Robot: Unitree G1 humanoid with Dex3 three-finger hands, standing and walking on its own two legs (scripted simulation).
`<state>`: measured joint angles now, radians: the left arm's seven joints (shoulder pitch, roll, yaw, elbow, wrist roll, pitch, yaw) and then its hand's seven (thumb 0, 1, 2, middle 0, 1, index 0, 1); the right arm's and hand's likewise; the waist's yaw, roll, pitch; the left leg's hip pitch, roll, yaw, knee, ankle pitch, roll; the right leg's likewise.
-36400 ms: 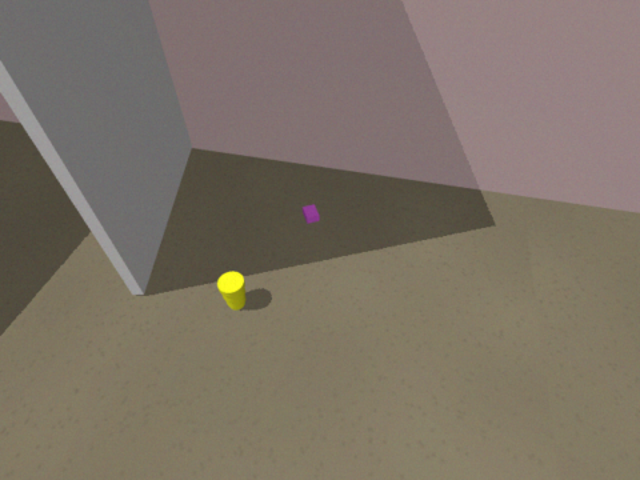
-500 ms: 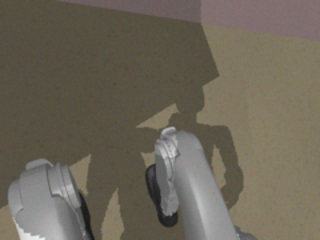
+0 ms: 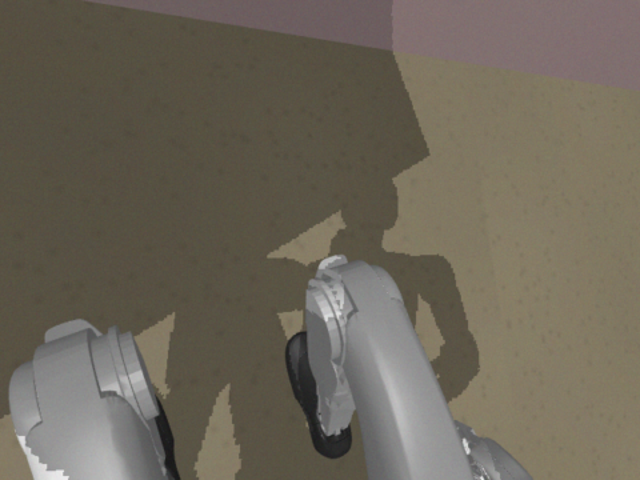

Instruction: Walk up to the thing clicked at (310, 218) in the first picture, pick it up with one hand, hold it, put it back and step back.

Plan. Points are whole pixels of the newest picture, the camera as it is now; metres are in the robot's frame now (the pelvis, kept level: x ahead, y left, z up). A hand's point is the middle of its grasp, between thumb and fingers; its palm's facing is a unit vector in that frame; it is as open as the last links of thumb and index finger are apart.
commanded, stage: rest palm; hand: left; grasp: from above
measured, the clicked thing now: out of the picture +0.46 +0.37 -0.30
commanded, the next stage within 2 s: close in 1.24 s
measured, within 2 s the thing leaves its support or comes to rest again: neither
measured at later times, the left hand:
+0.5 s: hand out of the picture +0.44 +0.36 -0.24, palm faces -0.38 -0.26 -0.89, open 13.4 cm
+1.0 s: hand out of the picture +0.44 +0.36 -0.26, palm faces -0.37 -0.26 -0.89, open 13.0 cm
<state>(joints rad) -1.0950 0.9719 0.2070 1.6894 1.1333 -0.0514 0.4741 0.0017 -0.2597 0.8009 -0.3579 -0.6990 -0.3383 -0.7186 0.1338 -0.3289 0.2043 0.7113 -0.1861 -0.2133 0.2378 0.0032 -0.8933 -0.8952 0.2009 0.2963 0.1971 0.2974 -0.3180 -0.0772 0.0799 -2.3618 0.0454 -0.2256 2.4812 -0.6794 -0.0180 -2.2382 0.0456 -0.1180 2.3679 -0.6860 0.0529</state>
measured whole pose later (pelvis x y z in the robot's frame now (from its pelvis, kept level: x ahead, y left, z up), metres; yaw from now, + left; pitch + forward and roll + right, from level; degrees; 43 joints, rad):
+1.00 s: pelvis -0.01 +0.01 +0.00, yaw -4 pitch +26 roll -15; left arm -1.10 1.10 0.22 1.82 1.13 -0.09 0.64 0.00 -0.30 0.81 -0.33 -0.68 -0.30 -0.71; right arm 0.09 -0.37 0.32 0.68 -0.25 -0.31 0.28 0.00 -0.90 -0.90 0.20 0.30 0.20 0.30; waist -0.38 -0.17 0.22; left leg -2.34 0.05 -0.30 2.54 -0.70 -0.01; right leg -2.18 0.07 -0.17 2.35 -0.67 0.07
